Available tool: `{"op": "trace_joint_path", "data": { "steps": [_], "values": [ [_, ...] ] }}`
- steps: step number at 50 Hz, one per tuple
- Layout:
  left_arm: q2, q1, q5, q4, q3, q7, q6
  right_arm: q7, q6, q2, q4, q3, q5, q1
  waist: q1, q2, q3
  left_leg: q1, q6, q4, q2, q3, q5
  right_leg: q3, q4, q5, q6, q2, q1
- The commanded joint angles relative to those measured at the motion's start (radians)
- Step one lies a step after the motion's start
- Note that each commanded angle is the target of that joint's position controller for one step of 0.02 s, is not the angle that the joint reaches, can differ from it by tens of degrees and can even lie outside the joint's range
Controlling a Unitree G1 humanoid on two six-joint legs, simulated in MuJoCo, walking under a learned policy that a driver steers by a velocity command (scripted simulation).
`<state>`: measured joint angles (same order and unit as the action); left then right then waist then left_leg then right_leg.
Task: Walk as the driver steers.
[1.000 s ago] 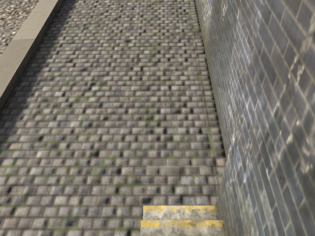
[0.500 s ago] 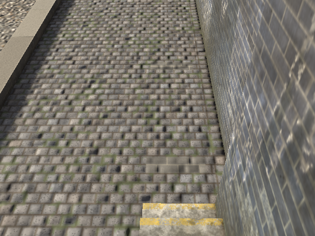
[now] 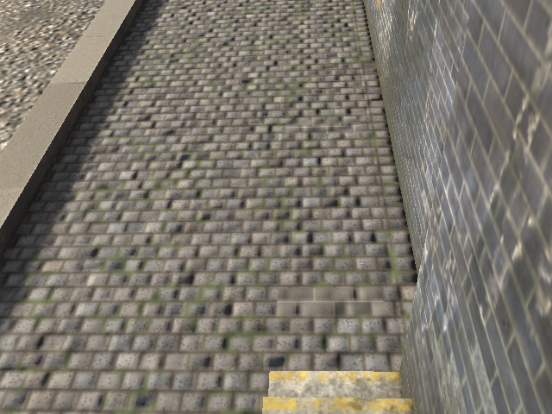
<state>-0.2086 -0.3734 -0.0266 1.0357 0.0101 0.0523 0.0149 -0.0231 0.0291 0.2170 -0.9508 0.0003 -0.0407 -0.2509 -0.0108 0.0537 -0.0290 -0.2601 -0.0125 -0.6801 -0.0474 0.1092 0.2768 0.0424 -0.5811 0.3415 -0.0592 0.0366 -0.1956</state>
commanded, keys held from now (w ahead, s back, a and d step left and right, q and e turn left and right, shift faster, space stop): no key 0.32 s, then w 0.68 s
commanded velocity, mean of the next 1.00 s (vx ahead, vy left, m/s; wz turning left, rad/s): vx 0.26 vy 0.00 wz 0.00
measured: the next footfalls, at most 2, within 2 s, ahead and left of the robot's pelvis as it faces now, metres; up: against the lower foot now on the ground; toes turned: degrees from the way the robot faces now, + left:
right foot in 1.24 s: +0.30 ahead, -0.17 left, -0.20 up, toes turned -5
left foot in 1.64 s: +0.48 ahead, +0.00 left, -0.41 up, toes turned -5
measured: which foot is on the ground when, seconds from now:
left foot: down 0.00-1.00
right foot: down 0.00-0.98, up 1.00-1.00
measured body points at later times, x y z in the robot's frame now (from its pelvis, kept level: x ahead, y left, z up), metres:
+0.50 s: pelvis +0.01 +0.00 +0.01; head -0.01 -0.01 +0.46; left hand +0.05 +0.24 -0.14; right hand +0.10 -0.21 -0.14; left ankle -0.01 +0.13 -0.73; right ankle -0.01 -0.08 -0.73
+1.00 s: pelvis +0.11 +0.00 -0.08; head +0.12 -0.01 +0.37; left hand +0.04 +0.30 -0.20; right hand +0.11 -0.25 -0.23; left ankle -0.01 +0.14 -0.73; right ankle +0.02 -0.09 -0.69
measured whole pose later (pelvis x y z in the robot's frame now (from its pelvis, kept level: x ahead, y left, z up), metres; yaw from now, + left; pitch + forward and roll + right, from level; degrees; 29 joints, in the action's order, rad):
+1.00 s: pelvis +0.11 +0.00 -0.08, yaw -3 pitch +2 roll +3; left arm -0.28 -0.50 0.01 1.13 -0.11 0.04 0.06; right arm -0.02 -0.08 0.23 -0.98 0.04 -0.07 -0.36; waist 0.02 -0.02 -0.05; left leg -0.29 -0.02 -1.03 -0.08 0.03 0.81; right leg -0.04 -1.36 0.58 -0.05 0.01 -0.51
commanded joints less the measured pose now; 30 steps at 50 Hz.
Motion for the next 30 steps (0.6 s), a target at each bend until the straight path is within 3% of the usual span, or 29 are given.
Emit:
{"op": "trace_joint_path", "data": {
  "steps": [1,2,3,4,5,6,7,8,12,13,16,19,21,22,23,24,27,28,29,30],
  "values": [
    [-0.1,0.12,-0.014,-0.053,0.001,0.005,0.03,-0.016,0.012,-0.02,-0.02,-0.017,-0.019,-0.099,0.082,-0.138,0.079,0.19,-0.017,-0.024,0.037,-0.007,-0.09,-0.218,0.239,-0.236,-0.003,-0.195,-0.273],
    [-0.12,0.082,-0.017,-0.033,-0.005,0.001,0.035,-0.009,0.012,-0.014,-0.021,-0.02,-0.011,-0.063,0.06,-0.146,0.104,0.177,-0.018,0.049,0.057,0.004,-0.153,-0.196,0.23,-0.302,0.02,-0.179,-0.258],
    [-0.119,0.029,-0.019,-0.013,-0.008,0.002,0.032,0.0,0.004,0.002,-0.022,-0.023,-0.002,-0.029,0.035,-0.101,0.114,0.147,-0.012,0.135,0.084,0.021,-0.286,-0.164,0.206,-0.417,0.046,-0.162,-0.18],
    [-0.086,-0.005,-0.016,-0.001,-0.001,0.009,0.02,0.004,-0.01,0.02,-0.028,-0.021,0.003,-0.007,0.007,-0.019,0.097,0.117,0.002,0.19,0.105,0.038,-0.399,-0.15,0.183,-0.524,0.07,-0.162,-0.071],
    [-0.099,-0.012,-0.015,0.008,-0.005,0.018,0.009,0.011,-0.021,0.011,-0.025,-0.022,0.011,0.022,-0.01,-0.032,0.046,0.13,0.01,0.224,0.116,0.043,-0.437,-0.139,0.188,-0.586,0.076,-0.154,0.012],
    [-0.12,-0.019,-0.021,0.018,-0.014,0.019,0.004,0.013,-0.027,0.002,-0.03,-0.02,0.022,0.029,-0.011,-0.072,0.037,0.132,0.01,0.242,0.123,0.046,-0.421,-0.148,0.191,-0.628,0.082,-0.154,0.042],
    [-0.113,-0.029,-0.024,0.022,-0.016,0.019,-0.002,0.012,-0.032,0.01,-0.037,-0.018,0.028,0.03,-0.019,-0.049,0.026,0.115,0.009,0.251,0.121,0.041,-0.406,-0.143,0.208,-0.661,0.085,-0.161,0.1],
    [-0.077,-0.008,-0.02,0.026,-0.007,0.021,-0.01,0.014,-0.036,0.012,-0.035,-0.018,0.03,0.033,-0.019,-0.021,0.006,0.124,0.014,0.273,0.125,0.035,-0.402,-0.138,0.219,-0.667,0.071,-0.169,0.143],
    [-0.048,0.041,-0.025,0.031,-0.005,0.017,-0.016,0.02,-0.031,-0.002,-0.03,-0.023,0.023,0.046,-0.012,-0.053,-0.006,0.173,0.015,0.325,0.135,0.027,-0.373,-0.128,0.266,-0.628,0.063,-0.168,0.157],
    [-0.038,0.067,-0.026,0.031,-0.003,0.013,-0.01,0.021,-0.033,-0.004,-0.018,-0.026,0.006,0.072,-0.008,-0.077,-0.012,0.187,0.008,0.337,0.137,0.037,-0.376,-0.124,0.282,-0.614,0.065,-0.172,0.146],
    [-0.033,0.077,-0.024,0.038,-0.003,0.01,-0.01,0.016,-0.032,0.0,-0.025,-0.026,0.005,0.078,-0.008,-0.072,-0.002,0.189,0.007,0.352,0.132,0.031,-0.33,-0.131,0.317,-0.562,0.075,-0.17,0.139],
    [-0.063,0.107,-0.009,0.023,-0.017,0.004,-0.015,0.009,-0.024,0.012,-0.023,-0.02,-0.005,0.082,-0.005,-0.098,0.013,0.167,-0.003,0.31,0.09,-0.004,-0.146,-0.144,0.36,-0.189,0.042,-0.149,0.075],
    [-0.098,0.089,-0.006,0.02,-0.04,-0.006,-0.016,0.0,-0.018,0.017,-0.029,-0.015,-0.017,0.056,0.001,-0.128,0.072,0.101,-0.023,0.217,0.044,-0.041,0.018,-0.179,0.38,0.146,-0.003,-0.152,-0.016],
    [-0.095,0.079,-0.003,0.018,-0.043,-0.005,-0.018,-0.004,-0.015,0.005,-0.042,-0.015,-0.006,0.02,0.013,-0.12,0.095,0.068,-0.024,0.186,0.046,-0.054,0.043,-0.198,0.371,0.218,-0.021,-0.158,-0.044],
    [-0.088,0.12,-0.001,0.004,-0.045,-0.003,-0.014,-0.003,-0.02,-0.007,-0.038,-0.018,-0.009,0.016,0.024,-0.125,0.082,0.065,-0.025,0.159,0.043,-0.06,0.044,-0.195,0.347,0.226,-0.033,-0.153,-0.064],
    [-0.104,0.134,0.001,-0.001,-0.053,-0.005,-0.005,-0.001,-0.027,-0.018,-0.045,-0.02,-0.014,0.012,0.031,-0.14,0.101,0.056,-0.029,0.149,0.046,-0.052,0.035,-0.186,0.312,0.219,-0.038,-0.145,-0.105],
    [-0.087,0.107,0.005,-0.007,-0.064,-0.007,0.005,0.008,-0.051,0.051,-0.04,0.002,-0.016,0.006,0.004,0.006,0.122,-0.015,-0.051,0.248,0.071,0.019,0.089,-0.102,0.142,0.152,-0.029,-0.084,-0.084],
    [-0.074,0.102,-0.005,-0.007,-0.061,-0.004,0.005,0.008,-0.066,0.064,-0.033,0.009,-0.018,0.016,0.0,0.074,0.13,-0.023,-0.062,0.317,0.097,0.071,0.091,-0.075,0.082,0.103,-0.016,-0.067,-0.09],
    [-0.079,0.087,0.01,-0.017,-0.063,-0.006,0.008,0.012,-0.062,0.102,-0.032,0.025,-0.007,0.007,-0.013,0.115,0.139,-0.022,-0.089,0.345,0.118,0.136,0.085,-0.018,0.001,0.078,0.001,-0.035,-0.086],
    [-0.088,0.08,0.019,-0.018,-0.066,-0.008,0.011,0.013,-0.06,0.113,-0.027,0.033,-0.004,-0.001,-0.013,0.108,0.145,0.008,-0.119,0.357,0.144,0.186,0.07,0.005,-0.04,0.052,0.014,-0.033,-0.121]
  ]
}}
Keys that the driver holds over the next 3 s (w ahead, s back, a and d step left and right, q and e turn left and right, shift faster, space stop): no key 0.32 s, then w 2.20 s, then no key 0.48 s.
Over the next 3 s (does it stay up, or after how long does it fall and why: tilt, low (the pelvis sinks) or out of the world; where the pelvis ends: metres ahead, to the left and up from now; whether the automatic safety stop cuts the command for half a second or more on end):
stays up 0.93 -0.09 -0.85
